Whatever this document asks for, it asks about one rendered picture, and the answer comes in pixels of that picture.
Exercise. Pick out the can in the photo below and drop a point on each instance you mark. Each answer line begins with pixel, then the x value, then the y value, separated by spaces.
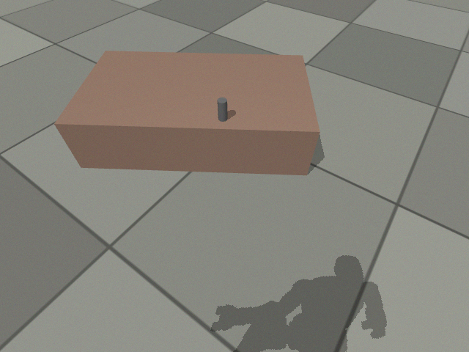
pixel 222 109

